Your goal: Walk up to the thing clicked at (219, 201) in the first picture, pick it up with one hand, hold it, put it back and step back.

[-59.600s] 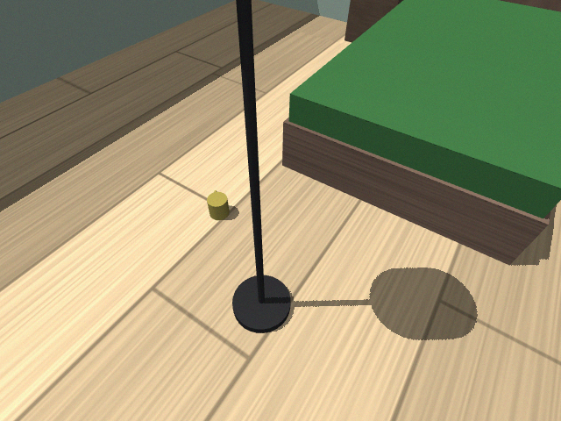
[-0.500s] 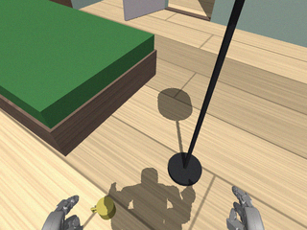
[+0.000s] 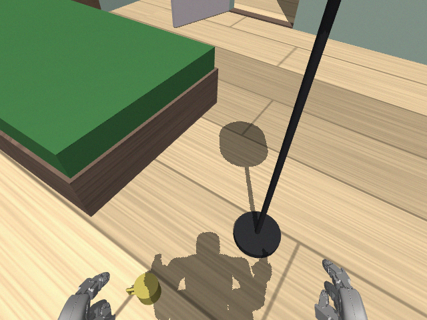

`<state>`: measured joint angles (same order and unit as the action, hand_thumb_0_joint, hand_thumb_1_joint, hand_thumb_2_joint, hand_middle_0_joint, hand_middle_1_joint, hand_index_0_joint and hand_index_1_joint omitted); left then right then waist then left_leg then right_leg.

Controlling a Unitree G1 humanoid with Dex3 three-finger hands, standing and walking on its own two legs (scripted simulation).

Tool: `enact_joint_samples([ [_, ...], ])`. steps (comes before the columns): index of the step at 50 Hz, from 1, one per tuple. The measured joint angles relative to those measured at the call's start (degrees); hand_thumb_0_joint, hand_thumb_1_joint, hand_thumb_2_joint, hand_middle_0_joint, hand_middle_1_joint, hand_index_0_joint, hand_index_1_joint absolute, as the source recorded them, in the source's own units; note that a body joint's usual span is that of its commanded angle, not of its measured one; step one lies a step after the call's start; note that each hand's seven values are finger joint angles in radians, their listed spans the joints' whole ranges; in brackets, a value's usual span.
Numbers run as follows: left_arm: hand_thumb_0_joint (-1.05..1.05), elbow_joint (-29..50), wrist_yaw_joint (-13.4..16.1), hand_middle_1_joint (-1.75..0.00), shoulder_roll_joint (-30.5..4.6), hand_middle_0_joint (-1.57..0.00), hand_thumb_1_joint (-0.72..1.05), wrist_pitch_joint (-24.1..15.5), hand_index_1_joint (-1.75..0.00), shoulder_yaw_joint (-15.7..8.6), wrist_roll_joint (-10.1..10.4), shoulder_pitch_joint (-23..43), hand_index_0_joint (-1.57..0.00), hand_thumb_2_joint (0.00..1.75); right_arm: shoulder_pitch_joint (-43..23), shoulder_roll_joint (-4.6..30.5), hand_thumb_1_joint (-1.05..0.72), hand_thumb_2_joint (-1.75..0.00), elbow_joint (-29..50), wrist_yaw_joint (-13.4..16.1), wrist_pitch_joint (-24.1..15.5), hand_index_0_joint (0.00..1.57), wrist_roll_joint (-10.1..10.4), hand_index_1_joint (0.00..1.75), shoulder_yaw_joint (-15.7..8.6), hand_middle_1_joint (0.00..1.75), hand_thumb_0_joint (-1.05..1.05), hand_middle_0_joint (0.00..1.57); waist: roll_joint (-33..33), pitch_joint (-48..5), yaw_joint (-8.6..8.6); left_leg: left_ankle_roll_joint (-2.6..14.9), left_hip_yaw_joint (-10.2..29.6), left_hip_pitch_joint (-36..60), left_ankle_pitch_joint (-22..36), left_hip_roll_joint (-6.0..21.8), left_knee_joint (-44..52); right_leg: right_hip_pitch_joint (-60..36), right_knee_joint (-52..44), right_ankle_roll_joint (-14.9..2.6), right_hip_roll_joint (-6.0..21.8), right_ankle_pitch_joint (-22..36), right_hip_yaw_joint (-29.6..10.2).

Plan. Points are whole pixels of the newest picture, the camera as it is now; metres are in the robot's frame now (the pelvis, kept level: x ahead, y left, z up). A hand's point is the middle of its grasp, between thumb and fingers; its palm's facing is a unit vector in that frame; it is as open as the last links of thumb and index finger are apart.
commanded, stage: home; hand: left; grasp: from above
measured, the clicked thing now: (143, 289) +0.38 +0.26 -0.66
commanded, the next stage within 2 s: stand in 0.54 s
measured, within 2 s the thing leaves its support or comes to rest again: neither
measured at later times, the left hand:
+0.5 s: hand out of the picture +0.16 +0.18 -0.05, palm faces +0.04 -0.98 -0.20, open 7.4 cm
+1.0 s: hand out of the picture +0.09 +0.24 -0.11, palm faces +0.05 -0.94 -0.34, open 7.4 cm
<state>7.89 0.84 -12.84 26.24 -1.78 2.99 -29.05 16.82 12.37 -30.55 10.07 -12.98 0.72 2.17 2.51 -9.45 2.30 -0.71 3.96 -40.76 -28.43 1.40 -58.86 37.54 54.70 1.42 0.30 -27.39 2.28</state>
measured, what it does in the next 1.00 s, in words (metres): stands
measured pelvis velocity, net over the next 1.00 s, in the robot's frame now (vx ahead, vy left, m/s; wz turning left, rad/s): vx -0.01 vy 0.01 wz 0.01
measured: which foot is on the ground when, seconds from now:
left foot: down 0.00-1.00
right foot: down 0.00-1.00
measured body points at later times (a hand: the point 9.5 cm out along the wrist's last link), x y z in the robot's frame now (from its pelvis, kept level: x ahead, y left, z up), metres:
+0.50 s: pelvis +0.00 +0.00 +0.00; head +0.02 +0.01 +0.45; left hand +0.16 +0.23 -0.03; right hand +0.16 -0.24 -0.06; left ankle +0.01 +0.12 -0.68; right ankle +0.00 -0.14 -0.68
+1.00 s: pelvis -0.01 +0.01 +0.04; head +0.01 +0.01 +0.49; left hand +0.08 +0.29 -0.08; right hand +0.10 -0.27 -0.09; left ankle +0.01 +0.12 -0.68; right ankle +0.00 -0.14 -0.68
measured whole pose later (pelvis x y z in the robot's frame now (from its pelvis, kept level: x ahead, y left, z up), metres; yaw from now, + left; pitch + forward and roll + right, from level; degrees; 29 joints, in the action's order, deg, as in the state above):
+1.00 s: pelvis -0.01 +0.01 +0.04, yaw +0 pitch -1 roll +0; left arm -45.3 1.7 -16.7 2.9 -3.4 -2.6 -13.2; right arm 11.4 16.8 -51.5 0.7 -1.2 -2.8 -2.5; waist -0.3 2.2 -1.3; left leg 0.6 1.5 -20.6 -21.0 -1.1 -42.2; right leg 19.3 41.5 2.3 3.0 -21.7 0.3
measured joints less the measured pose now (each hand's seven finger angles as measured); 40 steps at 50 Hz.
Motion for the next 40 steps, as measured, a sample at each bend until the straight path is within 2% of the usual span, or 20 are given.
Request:
enact_joint_samples([
  [32,0.01,0.2,0.1,-0.29,0.0,-0.20,0.90,-0.2,-0.30,0.0,0.1,0.0,-0.20,0.90,0.0,0.0,-0.90,-0.90,0.1,-0.1,0.3,0.21,0.0,0.30,-0.2,0.30,0.02,0.21,0.1,-0.1,-0.06,0.05,0.0,0.0,-0.1,0.0,-0.2,0.0,0.1,0.05,0.0,0.0,0.0],
  [34,0.01,-8.2,0.5,-0.30,-0.9,-0.20,0.90,-7.2,-0.30,1.4,-2.7,4.8,-0.21,0.90,-1.9,0.4,-0.90,-0.90,-3.3,-1.7,1.9,0.21,-3.2,0.30,-1.1,0.30,0.01,0.21,-0.8,3.7,-1.07,0.35,-0.4,3.5,0.6,-0.6,1.2,-3.2,-0.4,0.02,0.7,0.1,-0.4],
  [36,0.01,-19.2,0.7,-0.30,-1.7,-0.20,0.90,-13.3,-0.30,1.7,-4.7,10.3,-0.21,0.90,-4.3,1.6,-0.90,-0.90,-8.1,-4.5,5.6,0.21,-5.3,0.30,-0.8,0.30,0.01,0.21,-2.4,6.3,-2.48,0.58,-1.5,7.0,1.9,-1.5,3.9,-5.8,-1.5,-0.10,1.5,0.5,-1.3],
  [37,0.01,-23.7,0.7,-0.30,-2.0,-0.20,0.90,-15.2,-0.30,1.5,-5.3,12.3,-0.21,0.90,-5.2,2.1,-0.90,-0.90,-9.9,-5.7,7.0,0.21,-5.7,0.30,-0.8,0.30,0.01,0.21,-2.8,7.3,-2.88,0.67,-1.7,8.4,2.5,-1.7,5.1,-6.9,-2.2,-0.08,1.8,0.9,-1.6],
  [40,0.01,-33.4,0.5,-0.30,-3.0,-0.20,0.90,-18.9,-0.30,0.6,-5.8,15.5,-0.21,0.90,-6.3,3.2,-0.90,-0.90,-13.5,-8.2,9.1,0.21,-4.7,0.30,-1.9,0.30,0.01,0.21,-3.5,9.6,-3.55,0.89,-2.4,12.0,4.0,-2.2,8.4,-9.8,-4.4,0.26,2.4,2.0,-2.2],
])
